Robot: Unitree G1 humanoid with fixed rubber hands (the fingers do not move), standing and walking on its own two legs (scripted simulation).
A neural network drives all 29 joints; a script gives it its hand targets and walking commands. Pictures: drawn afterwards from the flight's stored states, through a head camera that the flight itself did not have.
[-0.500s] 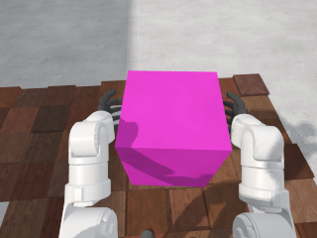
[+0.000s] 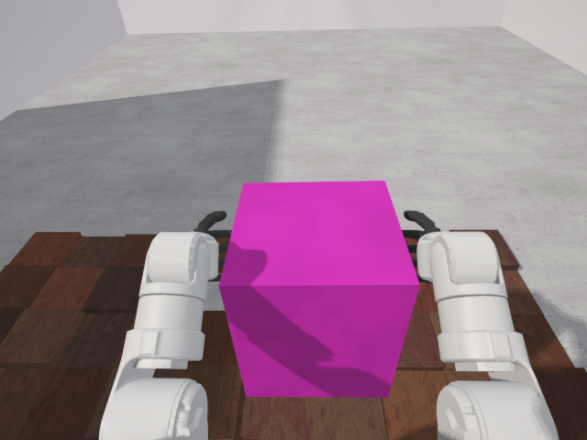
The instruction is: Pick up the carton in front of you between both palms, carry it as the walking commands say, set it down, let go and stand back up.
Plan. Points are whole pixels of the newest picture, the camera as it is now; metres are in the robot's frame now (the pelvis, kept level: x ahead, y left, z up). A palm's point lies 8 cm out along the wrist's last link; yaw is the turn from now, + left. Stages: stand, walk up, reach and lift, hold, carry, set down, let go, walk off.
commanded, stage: carry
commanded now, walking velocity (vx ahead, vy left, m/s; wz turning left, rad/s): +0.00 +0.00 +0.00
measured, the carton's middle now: (315, 289) +0.35 +0.00 +0.05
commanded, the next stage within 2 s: none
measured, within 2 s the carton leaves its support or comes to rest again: neither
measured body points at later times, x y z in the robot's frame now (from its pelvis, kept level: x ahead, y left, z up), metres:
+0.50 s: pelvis -0.01 +0.00 +0.00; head -0.03 +0.00 +0.45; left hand +0.34 +0.15 +0.12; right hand +0.35 -0.15 +0.12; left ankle +0.04 +0.11 -0.73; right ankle -0.02 -0.09 -0.73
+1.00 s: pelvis +0.01 +0.01 +0.00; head -0.01 +0.02 +0.45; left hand +0.38 +0.16 +0.16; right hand +0.38 -0.14 +0.17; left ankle +0.04 +0.11 -0.73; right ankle -0.02 -0.09 -0.73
